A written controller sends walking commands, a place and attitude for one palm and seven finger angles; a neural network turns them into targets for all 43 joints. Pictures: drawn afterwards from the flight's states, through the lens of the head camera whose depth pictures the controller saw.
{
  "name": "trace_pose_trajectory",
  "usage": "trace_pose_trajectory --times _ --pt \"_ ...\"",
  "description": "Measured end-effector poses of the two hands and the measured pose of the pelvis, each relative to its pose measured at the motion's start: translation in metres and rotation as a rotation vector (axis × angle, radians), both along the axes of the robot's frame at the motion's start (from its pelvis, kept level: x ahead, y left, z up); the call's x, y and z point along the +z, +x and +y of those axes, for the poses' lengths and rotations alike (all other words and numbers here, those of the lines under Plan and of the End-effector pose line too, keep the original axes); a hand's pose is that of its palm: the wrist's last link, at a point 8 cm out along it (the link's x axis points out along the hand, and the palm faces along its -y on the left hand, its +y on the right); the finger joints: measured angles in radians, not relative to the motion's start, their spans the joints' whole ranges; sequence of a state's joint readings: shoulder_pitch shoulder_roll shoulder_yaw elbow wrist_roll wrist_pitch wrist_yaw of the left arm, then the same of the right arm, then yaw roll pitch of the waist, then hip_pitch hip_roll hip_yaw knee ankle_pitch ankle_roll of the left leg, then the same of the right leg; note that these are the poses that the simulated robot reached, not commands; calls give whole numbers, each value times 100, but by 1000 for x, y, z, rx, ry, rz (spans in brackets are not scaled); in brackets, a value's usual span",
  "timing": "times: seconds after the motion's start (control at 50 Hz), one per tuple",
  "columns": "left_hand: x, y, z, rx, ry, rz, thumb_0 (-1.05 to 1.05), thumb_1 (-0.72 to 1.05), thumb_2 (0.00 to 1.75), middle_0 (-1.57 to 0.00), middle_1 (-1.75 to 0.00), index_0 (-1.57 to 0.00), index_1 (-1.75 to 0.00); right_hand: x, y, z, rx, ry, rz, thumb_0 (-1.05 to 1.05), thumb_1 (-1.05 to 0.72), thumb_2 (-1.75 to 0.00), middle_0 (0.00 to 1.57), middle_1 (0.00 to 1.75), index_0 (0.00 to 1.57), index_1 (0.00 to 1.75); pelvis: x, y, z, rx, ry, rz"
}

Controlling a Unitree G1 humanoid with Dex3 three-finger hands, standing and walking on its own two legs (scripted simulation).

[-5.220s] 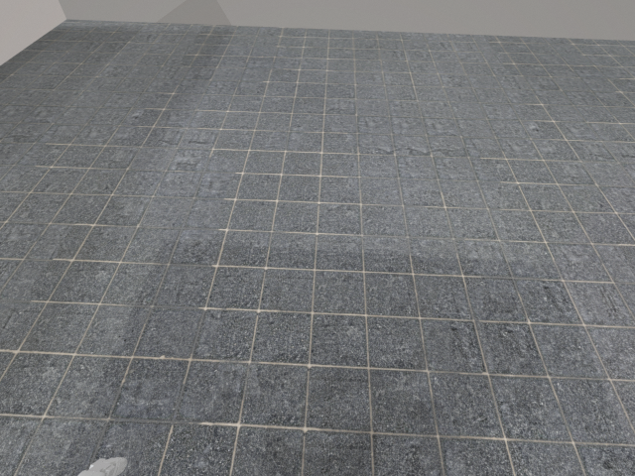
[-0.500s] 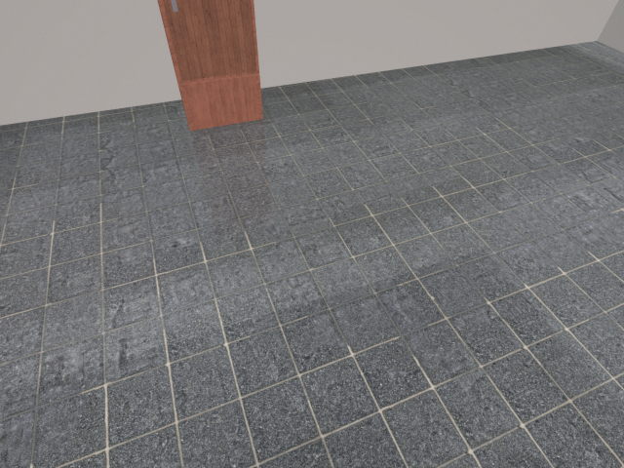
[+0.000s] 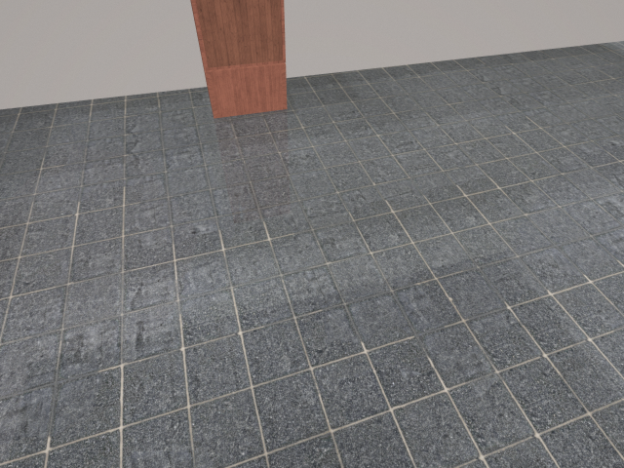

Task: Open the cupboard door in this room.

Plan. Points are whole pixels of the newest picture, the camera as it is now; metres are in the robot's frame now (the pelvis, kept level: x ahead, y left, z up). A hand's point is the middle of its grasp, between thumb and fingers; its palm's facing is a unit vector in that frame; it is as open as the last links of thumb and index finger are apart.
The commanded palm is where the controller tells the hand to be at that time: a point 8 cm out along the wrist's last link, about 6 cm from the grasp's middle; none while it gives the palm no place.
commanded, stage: turn or walk to find it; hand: left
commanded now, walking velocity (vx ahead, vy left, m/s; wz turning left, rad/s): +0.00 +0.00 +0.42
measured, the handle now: out of the picture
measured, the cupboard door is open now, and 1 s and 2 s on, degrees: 0 0 0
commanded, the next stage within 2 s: none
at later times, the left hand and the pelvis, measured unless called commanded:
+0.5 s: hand out of the picture +0.05 +0.22 -0.18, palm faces +0.17 -0.96 -0.23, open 7.4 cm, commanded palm none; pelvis +0.00 +0.01 +0.00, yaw +9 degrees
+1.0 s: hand out of the picture -0.02 +0.14 -0.15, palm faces +0.39 -0.87 -0.29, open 7.4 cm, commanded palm none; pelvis +0.00 -0.06 +0.00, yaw +24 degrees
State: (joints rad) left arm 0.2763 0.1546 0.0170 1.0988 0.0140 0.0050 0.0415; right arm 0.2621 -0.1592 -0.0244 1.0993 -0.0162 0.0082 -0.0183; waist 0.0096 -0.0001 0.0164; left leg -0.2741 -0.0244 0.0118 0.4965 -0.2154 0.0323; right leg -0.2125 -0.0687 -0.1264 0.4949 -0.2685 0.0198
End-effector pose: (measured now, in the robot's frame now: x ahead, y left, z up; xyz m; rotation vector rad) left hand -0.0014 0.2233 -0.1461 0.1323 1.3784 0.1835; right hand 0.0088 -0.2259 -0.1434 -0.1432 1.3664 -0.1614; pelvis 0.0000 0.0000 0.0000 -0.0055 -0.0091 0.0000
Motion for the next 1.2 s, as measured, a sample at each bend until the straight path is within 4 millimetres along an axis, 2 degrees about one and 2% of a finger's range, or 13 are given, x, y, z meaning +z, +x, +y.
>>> trace_pose_trajectory --times 0.2,0.38,0.48,0.58,0.68,0.74,0.8,0.86,0.98,1.08,1.2 --pt "-1 5 -3 28 -2 -11 1 90 90 -20 -30 -20 -30 -1 15 -8 40 0 -3 0 -92 -90 20 30 20 30 -2 1 -4 35 -6 11" --pt "-20 15 25 93 6 -55 1 90 90 -20 -30 -20 -30 -4 37 -4 108 -48 0 0 -91 -90 20 30 20 30 -17 2 9 116 -16 7" --pt "-2 31 38 93 36 -94 1 91 90 -20 -30 -20 -30 8 49 0 139 -49 -30 0 -91 -90 20 30 20 30 -5 0 8 155 -22 28" --pt "17 49 40 109 66 -175 1 91 90 -20 -30 -20 -30 14 62 -6 177 -41 -45 0 -90 -90 20 30 21 30 4 0 0 199 -27 43" --pt "28 58 29 131 96 -237 1 91 90 -20 -30 -20 -30 11 76 -24 216 -28 -60 0 -90 -90 20 30 21 30 4 -1 -18 251 -21 43" --pt "33 55 16 153 117 -264 1 91 90 -20 -30 -20 -30 4 87 -40 242 -15 -65 0 -90 -90 20 30 21 30 0 -1 -33 283 -8 43" --pt "33 39 0 178 146 -265 1 90 90 -20 -30 -20 -30 -7 100 -56 266 -2 -74 0 -90 -90 20 30 21 30 -6 -1 -48 310 8 38" --pt "38 13 -15 224 150 -221 1 90 90 -20 -30 -20 -30 -5 114 -65 303 -4 -72 0 -90 -90 20 30 20 30 -1 1 -55 340 23 27" --pt "35 -37 -37 315 131 -123 1 90 90 -20 -30 -21 -30 0 139 -66 384 -9 -68 0 -91 -90 20 30 20 30 3 2 -62 409 43 17" --pt "25 -81 -49 401 99 -55 1 90 90 -20 -30 -21 -30 2 161 -45 476 -19 -62 0 -91 -90 20 30 20 30 1 -1 -57 459 41 21" --pt "-1 -142 -46 509 47 39 1 90 90 -20 -30 -21 -30 7 194 10 598 -25 -164 0 -91 -90 20 30 20 30 -12 -12 -38 515 11 24"
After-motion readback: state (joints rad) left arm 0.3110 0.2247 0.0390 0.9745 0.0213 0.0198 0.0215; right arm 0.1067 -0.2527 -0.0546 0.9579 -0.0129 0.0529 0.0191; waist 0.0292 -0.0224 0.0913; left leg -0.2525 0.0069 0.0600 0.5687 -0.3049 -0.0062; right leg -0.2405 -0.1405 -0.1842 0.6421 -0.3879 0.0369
